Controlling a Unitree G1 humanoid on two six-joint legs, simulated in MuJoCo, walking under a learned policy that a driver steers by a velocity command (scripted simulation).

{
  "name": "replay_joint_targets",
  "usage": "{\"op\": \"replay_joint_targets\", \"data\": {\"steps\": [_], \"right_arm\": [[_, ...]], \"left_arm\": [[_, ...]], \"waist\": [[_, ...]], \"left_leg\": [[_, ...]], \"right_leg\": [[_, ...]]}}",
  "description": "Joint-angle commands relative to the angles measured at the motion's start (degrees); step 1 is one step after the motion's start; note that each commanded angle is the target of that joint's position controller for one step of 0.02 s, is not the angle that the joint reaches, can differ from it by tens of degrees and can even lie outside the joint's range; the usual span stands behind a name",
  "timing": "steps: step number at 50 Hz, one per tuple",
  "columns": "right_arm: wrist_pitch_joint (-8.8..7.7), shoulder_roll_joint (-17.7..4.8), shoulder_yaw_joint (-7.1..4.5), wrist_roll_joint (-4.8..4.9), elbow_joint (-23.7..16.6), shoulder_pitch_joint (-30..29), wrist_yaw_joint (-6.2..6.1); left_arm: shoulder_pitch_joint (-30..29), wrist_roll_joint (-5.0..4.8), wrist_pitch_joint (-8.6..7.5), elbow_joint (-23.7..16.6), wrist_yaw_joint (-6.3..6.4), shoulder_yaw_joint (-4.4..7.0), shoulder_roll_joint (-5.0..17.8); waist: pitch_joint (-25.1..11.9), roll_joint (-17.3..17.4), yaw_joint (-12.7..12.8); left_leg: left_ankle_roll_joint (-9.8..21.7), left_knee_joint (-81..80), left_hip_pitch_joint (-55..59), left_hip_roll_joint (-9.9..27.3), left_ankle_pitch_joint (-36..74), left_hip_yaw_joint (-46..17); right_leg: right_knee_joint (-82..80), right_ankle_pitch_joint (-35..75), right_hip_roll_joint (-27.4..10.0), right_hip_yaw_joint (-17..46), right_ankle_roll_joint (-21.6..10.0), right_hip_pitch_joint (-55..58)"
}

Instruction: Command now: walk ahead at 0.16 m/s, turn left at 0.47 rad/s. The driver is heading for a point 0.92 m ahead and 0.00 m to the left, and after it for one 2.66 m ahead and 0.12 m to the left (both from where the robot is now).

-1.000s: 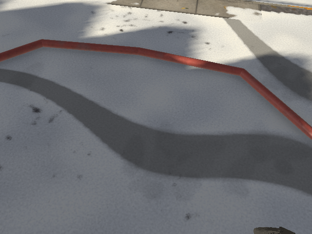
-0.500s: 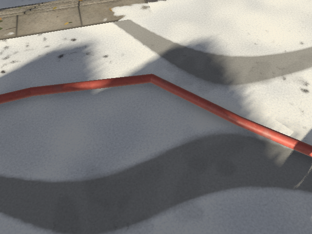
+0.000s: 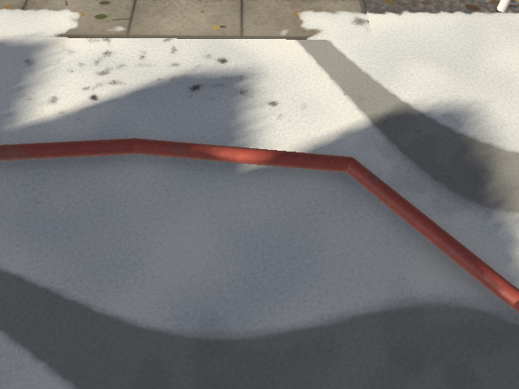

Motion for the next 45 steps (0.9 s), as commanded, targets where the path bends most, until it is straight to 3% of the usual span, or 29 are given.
{"op": "replay_joint_targets", "data": {"steps": [1, 3, 4, 6, 11, 16, 21, 24, 25, 26, 27, 28, 29, 32, 34, 35, 37, 45], "right_arm": [[1.56, -7.46, -1.92, 0.83, -1.63, 7.54, -1.19], [2.12, -6.19, -1.45, 0.65, -1.96, 6.91, -1.56], [2.00, -7.03, -1.66, 0.35, -2.25, 6.89, -1.45], [1.89, -8.76, -2.17, 0.04, -3.00, 6.40, -1.33], [2.84, -8.31, -2.00, -0.26, -3.64, 7.18, -1.59], [3.58, -7.96, -1.71, -0.68, -3.35, 8.02, -2.01], [4.09, -7.65, -1.25, -1.23, -2.62, 7.59, -1.92], [4.64, -7.50, -0.91, -0.39, -1.72, 7.32, -2.15], [4.58, -6.89, -0.70, -0.06, -1.37, 8.33, -2.27], [4.19, -4.65, -0.03, 0.37, -1.36, 9.82, -2.21], [3.78, -3.10, 0.26, 1.53, -1.47, 10.29, -2.01], [3.69, -4.94, -0.06, 0.37, -0.67, 7.69, -2.07], [3.69, -4.24, 0.10, 0.13, -0.10, 7.48, -1.88], [3.63, -3.95, 0.59, -0.44, 1.23, 6.54, -1.77], [3.28, -5.31, 0.63, -0.38, 2.61, 7.39, -2.31], [3.34, -5.49, 0.55, 0.37, 3.91, 7.44, -2.43], [3.37, -3.68, 1.07, 0.61, 5.57, 8.79, -2.31], [3.37, -3.75, 1.57, 0.24, 9.70, 8.07, -2.81]], "left_arm": [[0.61, 0.97, 0.50, -5.05, -0.06, 1.52, 6.38], [2.01, 1.76, 2.87, -5.51, 0.02, 1.60, 5.76], [2.63, 1.70, 3.69, -5.63, 0.12, 1.53, 5.10], [2.76, 1.45, 4.51, -5.91, 0.13, 1.54, 4.54], [-2.43, 1.40, 5.82, -7.41, 0.20, 2.24, 5.80], [-4.73, 0.86, 6.05, -7.70, 0.23, 2.18, 5.58], [-2.49, 0.02, 5.51, -6.68, 0.66, 1.60, 4.79], [2.75, -0.28, 4.79, -4.60, 1.23, 1.15, 3.69], [3.51, 0.07, 4.27, -4.18, 1.43, 1.16, 4.38], [2.91, 1.04, 3.71, -4.71, 1.66, 1.38, 6.92], [-0.99, 1.27, 3.38, -6.25, 1.46, 1.59, 9.92], [-4.96, 1.47, 2.77, -6.28, 0.89, 0.71, 6.88], [-6.70, 1.01, 2.11, -6.36, 0.59, -0.04, 4.75], [-4.99, 0.55, 1.74, -4.50, 0.66, 0.14, 6.57], [-2.70, 0.42, 1.79, -3.93, 0.44, 0.31, 6.98], [0.79, -0.08, 1.98, -2.77, 0.26, 0.24, 5.81], [-0.22, 0.05, 2.57, -1.65, 0.54, 0.31, 5.84], [-0.61, 0.24, 3.10, 1.13, 0.36, 0.11, 4.57]], "waist": [[-10.57, 0.46, -2.17], [-9.28, 1.90, -0.19], [-9.89, 2.24, 0.23], [-11.21, 2.54, 0.63], [-10.14, 5.61, -1.53], [-7.65, 6.90, -3.13], [-6.56, 7.37, -3.14], [-6.15, 5.85, -0.69], [-5.86, 4.53, -0.87], [-6.67, -1.15, -2.18], [-5.81, -7.69, -4.04], [-3.47, -6.91, -3.54], [-4.31, -6.09, -4.29], [-3.76, -6.82, -3.98], [-4.89, -4.24, -2.71], [-4.90, -1.70, -0.84], [-3.65, -1.97, -2.10], [-2.79, 1.28, -1.49]], "left_leg": [[12.39, -12.11, 21.20, 19.50, 39.79, -22.91], [9.37, -14.85, 13.80, 15.76, 32.92, -19.77], [8.78, -15.03, 12.62, 14.72, 32.08, -19.14], [7.86, -15.62, 11.57, 13.61, 28.26, -18.27], [4.48, -19.53, 11.55, 12.47, 4.87, -20.71], [3.62, -22.00, 13.06, 13.02, -10.22, -24.28], [4.92, -20.92, 11.40, 13.24, -10.15, -25.42], [3.24, -18.32, 9.54, 12.40, -7.11, -25.47], [0.95, -17.21, 7.11, 11.03, -7.62, -24.72], [-1.79, -12.65, 4.34, 8.32, -10.37, -21.39], [-4.28, -7.44, 3.11, 0.73, -11.44, -12.87], [-4.23, -2.80, 9.42, 1.21, -12.24, -9.74], [-4.16, -2.39, 13.77, 2.07, -9.16, -9.77], [-4.56, -8.89, 15.77, 3.17, 1.50, -10.03], [-5.35, -10.96, 17.80, 6.03, 7.19, -11.94], [-5.44, -10.19, 17.39, 6.17, 7.53, -12.81], [-5.68, -11.84, 15.09, 6.08, 5.09, -13.04], [-5.17, -13.71, 14.93, 6.86, 4.20, -14.12]], "right_leg": [[9.36, 3.72, -3.38, 5.30, 0.78, -17.32], [3.61, 5.57, -3.72, 5.29, 1.62, -12.48], [2.09, 6.27, -3.19, 4.96, 2.00, -11.36], [-0.57, 8.06, -2.81, 4.78, 2.61, -11.11], [-7.28, 11.51, -3.56, 5.38, 3.42, -13.77], [-15.74, 9.86, -3.01, 5.73, 2.92, -12.67], [-26.28, 4.01, -0.35, 3.98, 0.62, -4.06], [-43.49, 10.59, 0.81, 2.72, -1.68, 5.19], [-49.72, 14.93, -0.92, 5.09, -2.56, 9.31], [-53.64, 13.31, -8.22, 13.24, -4.27, 12.21], [-55.97, 17.50, -17.33, 23.38, -8.53, 8.27], [-55.29, 24.11, -19.81, 21.92, -10.56, -0.72], [-54.54, 25.57, -16.89, 18.60, -9.32, -2.14], [-51.05, 27.84, -10.71, 12.74, -4.62, 1.49], [-49.19, 28.79, -9.25, 12.55, -3.36, 3.83], [-50.31, 27.52, -7.70, 11.99, -2.89, 4.53], [-49.67, 24.19, -7.30, 10.90, -2.73, 6.44], [-49.25, 19.75, -6.26, 10.28, -2.89, 6.26]]}}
